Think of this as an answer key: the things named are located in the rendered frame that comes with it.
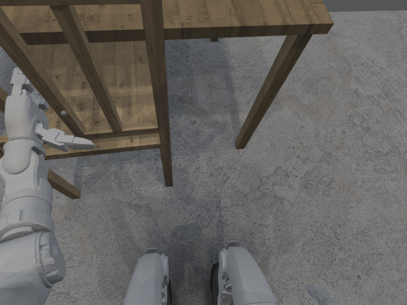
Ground left robot forearm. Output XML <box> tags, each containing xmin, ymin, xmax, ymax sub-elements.
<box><xmin>0</xmin><ymin>139</ymin><xmax>54</xmax><ymax>243</ymax></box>

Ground robot right shin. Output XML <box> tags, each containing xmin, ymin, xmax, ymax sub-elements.
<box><xmin>217</xmin><ymin>241</ymin><xmax>240</xmax><ymax>305</ymax></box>

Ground chair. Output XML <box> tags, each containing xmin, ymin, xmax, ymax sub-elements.
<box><xmin>0</xmin><ymin>0</ymin><xmax>173</xmax><ymax>200</ymax></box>

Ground right robot hand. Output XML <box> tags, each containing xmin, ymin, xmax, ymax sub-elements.
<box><xmin>306</xmin><ymin>284</ymin><xmax>341</xmax><ymax>305</ymax></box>

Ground robot left thigh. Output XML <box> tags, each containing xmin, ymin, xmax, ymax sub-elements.
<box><xmin>123</xmin><ymin>253</ymin><xmax>169</xmax><ymax>305</ymax></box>

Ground left robot hand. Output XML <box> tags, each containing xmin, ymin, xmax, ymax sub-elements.
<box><xmin>4</xmin><ymin>67</ymin><xmax>95</xmax><ymax>152</ymax></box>

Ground robot left upper arm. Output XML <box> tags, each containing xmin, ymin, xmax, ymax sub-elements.
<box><xmin>0</xmin><ymin>231</ymin><xmax>66</xmax><ymax>305</ymax></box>

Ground table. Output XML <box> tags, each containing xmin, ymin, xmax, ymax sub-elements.
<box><xmin>1</xmin><ymin>0</ymin><xmax>334</xmax><ymax>149</ymax></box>

